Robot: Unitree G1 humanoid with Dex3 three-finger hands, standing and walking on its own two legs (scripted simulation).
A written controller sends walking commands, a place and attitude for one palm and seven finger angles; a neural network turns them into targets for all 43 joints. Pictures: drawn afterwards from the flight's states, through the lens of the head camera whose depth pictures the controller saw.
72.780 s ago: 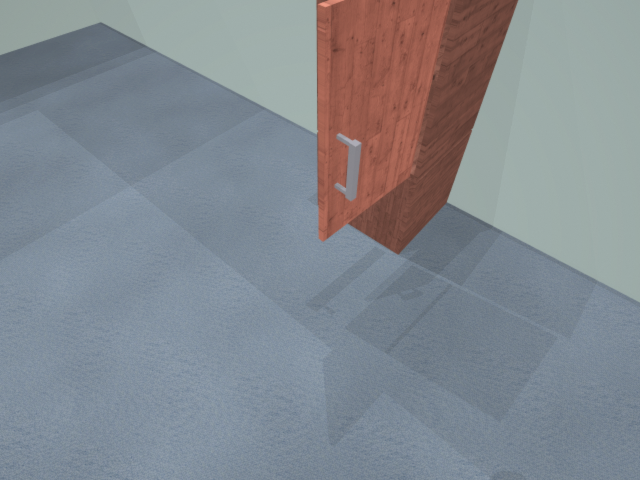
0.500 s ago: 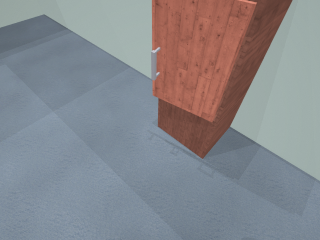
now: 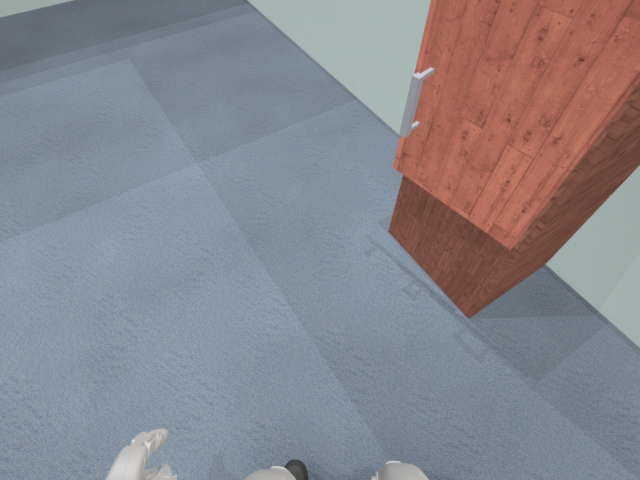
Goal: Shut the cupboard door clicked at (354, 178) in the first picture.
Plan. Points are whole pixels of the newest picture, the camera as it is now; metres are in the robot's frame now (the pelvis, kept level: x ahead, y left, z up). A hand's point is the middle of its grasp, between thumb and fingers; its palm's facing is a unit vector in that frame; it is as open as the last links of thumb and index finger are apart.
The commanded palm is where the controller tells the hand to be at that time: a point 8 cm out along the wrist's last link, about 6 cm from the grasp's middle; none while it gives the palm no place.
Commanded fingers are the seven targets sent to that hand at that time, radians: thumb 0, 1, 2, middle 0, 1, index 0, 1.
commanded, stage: walk to a spot facing it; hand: left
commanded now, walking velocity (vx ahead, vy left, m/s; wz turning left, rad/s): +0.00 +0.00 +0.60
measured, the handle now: (416, 103) +0.88 -0.21 -0.09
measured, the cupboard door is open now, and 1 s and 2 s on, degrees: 10 10 10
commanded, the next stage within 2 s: turn to face it in 1.42 s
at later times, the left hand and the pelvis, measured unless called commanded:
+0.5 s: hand out of the picture -0.04 +0.19 -0.19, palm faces +0.39 -0.88 -0.26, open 7.4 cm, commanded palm none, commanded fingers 0.00 0.90 0.90 -0.20 -0.30 -0.20 -0.30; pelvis +0.01 -0.02 -0.02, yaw +22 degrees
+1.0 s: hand out of the picture +0.05 +0.18 -0.14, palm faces +0.61 -0.75 -0.27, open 7.4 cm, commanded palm none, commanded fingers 0.00 0.90 0.90 -0.20 -0.30 -0.20 -0.30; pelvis +0.12 -0.02 +0.00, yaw +39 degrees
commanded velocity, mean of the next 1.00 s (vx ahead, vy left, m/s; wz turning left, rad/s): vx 0.16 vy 0.00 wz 0.60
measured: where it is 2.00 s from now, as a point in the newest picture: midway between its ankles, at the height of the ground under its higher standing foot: (248, 437)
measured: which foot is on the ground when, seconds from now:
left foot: down 0.00-0.10, up 0.12-0.44, down 0.46-0.82, up 0.84-1.00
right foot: up 0.00-0.10, down 0.12-0.46, up 0.48-0.80, down 0.82-1.00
